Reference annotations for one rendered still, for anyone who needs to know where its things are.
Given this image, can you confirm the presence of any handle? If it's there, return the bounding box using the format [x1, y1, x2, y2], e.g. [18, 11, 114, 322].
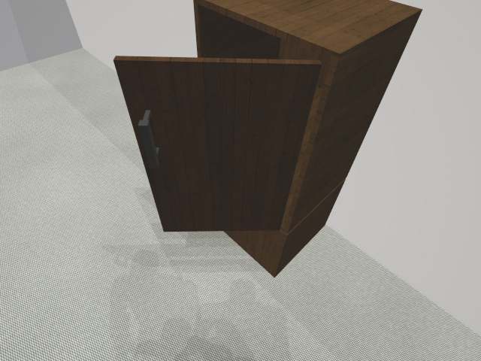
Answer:
[138, 110, 159, 168]

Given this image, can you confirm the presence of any cupboard door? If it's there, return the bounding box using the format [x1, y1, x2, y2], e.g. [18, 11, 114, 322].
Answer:
[113, 56, 322, 232]

